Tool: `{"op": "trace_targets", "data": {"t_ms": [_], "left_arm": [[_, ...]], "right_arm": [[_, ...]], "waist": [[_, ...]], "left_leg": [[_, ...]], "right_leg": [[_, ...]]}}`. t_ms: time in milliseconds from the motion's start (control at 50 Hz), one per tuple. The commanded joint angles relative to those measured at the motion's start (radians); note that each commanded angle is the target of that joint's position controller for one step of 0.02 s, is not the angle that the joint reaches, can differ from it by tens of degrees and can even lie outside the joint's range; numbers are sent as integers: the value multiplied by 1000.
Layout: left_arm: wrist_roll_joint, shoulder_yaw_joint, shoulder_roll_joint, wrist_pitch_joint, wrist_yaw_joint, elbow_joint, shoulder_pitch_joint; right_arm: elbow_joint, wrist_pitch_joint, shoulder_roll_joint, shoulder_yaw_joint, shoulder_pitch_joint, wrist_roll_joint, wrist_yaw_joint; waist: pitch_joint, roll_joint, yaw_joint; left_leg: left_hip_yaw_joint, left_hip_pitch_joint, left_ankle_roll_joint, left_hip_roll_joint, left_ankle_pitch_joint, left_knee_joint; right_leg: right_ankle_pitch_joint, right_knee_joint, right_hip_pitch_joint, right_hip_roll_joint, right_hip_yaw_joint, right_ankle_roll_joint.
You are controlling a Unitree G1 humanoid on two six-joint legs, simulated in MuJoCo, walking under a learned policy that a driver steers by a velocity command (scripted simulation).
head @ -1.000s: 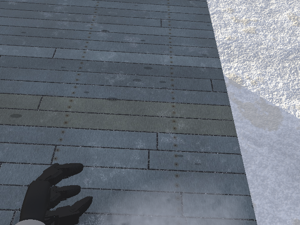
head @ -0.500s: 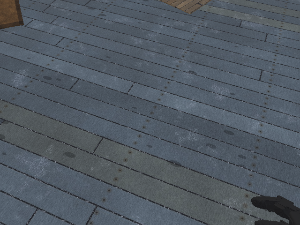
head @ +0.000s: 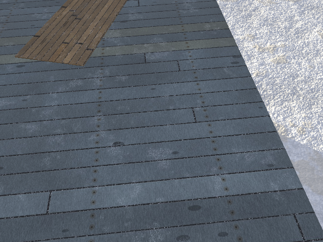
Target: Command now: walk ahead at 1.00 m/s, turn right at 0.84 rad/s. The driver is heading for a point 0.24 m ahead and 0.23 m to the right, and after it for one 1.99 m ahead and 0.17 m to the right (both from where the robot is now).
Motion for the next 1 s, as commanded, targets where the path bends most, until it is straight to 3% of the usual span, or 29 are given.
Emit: {"op": "trace_targets", "data": {"t_ms": [20,80,120,140,160,180,200,220,240,280,320,360,380,420,500,540,580,600,620,640,660,680,700,720,760,800,860,900,1000], "left_arm": [[-1,-13,8,-16,-35,-62,-64],[-15,13,70,-25,-54,-80,-40],[-28,55,152,0,-44,-27,199],[-22,91,221,8,-30,23,437],[-27,96,252,21,-9,70,497],[12,80,269,-4,-12,32,380],[18,62,186,-28,-18,-10,364],[29,48,137,-48,-28,-1,368],[28,43,120,-68,-34,-8,303],[31,35,102,-78,-21,-43,190],[17,30,95,-73,2,-49,157],[2,15,49,-70,30,-30,204],[5,17,56,-63,43,-21,200],[5,22,59,-58,47,-7,239],[-14,34,65,-63,40,33,309],[-8,45,83,-49,47,39,289],[28,52,115,-35,34,18,224],[45,32,62,-37,26,-12,180],[-8,-7,-100,-54,20,-7,432],[-50,-16,-32,-58,25,18,405],[-47,-3,37,-63,25,-19,218],[-22,-7,36,-71,27,-52,84],[1,-7,17,-82,25,-75,21],[5,-3,4,-81,20,-76,30],[-3,-5,-18,-73,18,-72,40],[11,-10,-34,-79,19,-93,10],[28,-22,-43,-100,9,-135,-133],[26,-30,-69,-117,-9,-160,-246],[-8,20,2,-136,-13,-188,-295]], "right_arm": [[-107,-20,-138,-13,-148,3,-13],[-114,14,-226,-29,-133,9,-26],[-149,43,-263,-40,-167,28,-34],[-169,41,-264,-41,-225,35,-27],[-171,20,-109,3,-242,20,-10],[-251,-27,43,48,-114,33,8],[-290,-71,-71,43,-234,48,16],[-315,-86,-109,28,-352,68,18],[-314,-91,-82,33,-335,65,12],[-283,-66,-81,23,-284,26,7],[-280,-34,-87,15,-282,20,-1],[-308,-18,-52,27,-388,3,-8],[-329,-17,-10,40,-440,-1,-4],[-347,-19,30,51,-516,7,5],[-373,-30,-47,19,-583,44,15],[-347,-37,-89,-4,-492,52,19],[-289,-29,-162,-44,-239,66,7],[-246,-15,-173,-41,4,54,-1],[-193,-14,-261,-56,79,24,19],[-181,-21,-150,-31,99,27,35],[-179,-15,-78,-16,29,33,28],[-171,-9,-83,-14,0,22,27],[-159,-13,-78,-11,-25,12,35],[-150,-21,-37,4,-52,3,37],[-131,-24,10,26,-57,20,46],[-112,-23,5,34,-38,37,39],[-98,-18,-56,21,5,40,8],[-81,-11,-55,24,51,49,-7],[-32,12,-56,21,124,72,-25]], "waist": [[165,-3,58],[83,84,112],[-43,169,244],[-120,166,364],[-56,-84,345],[-160,-373,122],[-234,-199,197],[-103,-42,195],[-47,77,113],[4,128,42],[35,95,20],[81,94,73],[90,39,90],[77,-12,158],[77,-48,206],[43,-82,146],[-116,-105,-9],[-283,-61,-117],[-423,478,27],[-372,474,-19],[-180,292,-50],[-91,100,-49],[-36,53,-21],[-31,78,28],[-2,114,62],[56,94,87],[111,64,49],[127,70,12],[90,143,37]], "left_leg": [[-6,-174,83,243,460,-175],[37,-16,48,258,1203,5],[35,-22,73,286,1657,345],[-5,-189,70,283,1497,636],[-30,-453,27,103,448,1104],[-224,-874,2,-81,-220,1404],[-396,-936,67,-36,-122,1360],[-389,-958,107,-4,-43,1273],[-407,-911,108,35,23,1165],[-423,-753,65,90,76,1023],[-402,-706,8,112,75,875],[-326,-676,-33,116,210,694],[-299,-630,-46,103,341,575],[-261,-513,-54,77,535,419],[-295,-579,-26,73,540,221],[-293,-575,5,72,454,219],[-233,-310,55,38,345,247],[-346,61,79,137,214,363],[-935,367,275,360,-209,153],[-1201,353,272,398,-542,-33],[-1055,213,236,373,-463,-43],[-904,63,210,323,-272,-35],[-811,-43,210,286,-153,-36],[-731,-108,203,249,-84,-44],[-667,-177,218,212,3,-80],[-668,-234,258,218,65,-118],[-587,-277,263,202,218,-155],[-510,-369,240,156,313,-166],[-527,-216,194,193,600,-63]], "right_leg": [[129,-180,107,9,-63,-35],[34,-256,278,136,-208,-77],[-143,-189,546,223,-228,-124],[-143,-283,856,217,-140,-167],[-162,-325,1003,157,23,-209],[-503,-570,1198,-15,628,-420],[-726,-778,1196,-88,866,-393],[-765,-855,1067,-88,863,-322],[-686,-843,915,-80,817,-312],[-447,-806,678,25,601,-285],[-369,-834,561,58,515,-286],[-150,-821,485,121,331,-245],[-144,-815,433,145,285,-228],[-160,-820,388,151,244,-189],[-166,-776,656,59,312,-170],[84,-705,820,5,328,-153],[479,-419,854,39,272,-106],[335,-88,629,65,261,-84],[-441,324,265,255,203,-3],[-515,413,106,216,208,-18],[-460,421,40,170,169,-36],[-410,370,72,140,138,-44],[-380,297,91,118,138,-53],[-342,230,142,81,145,-62],[-327,148,172,59,124,-59],[-316,48,129,42,102,-28],[-97,-188,129,58,73,28],[47,-358,286,120,26,53],[63,-561,501,192,43,56]]}}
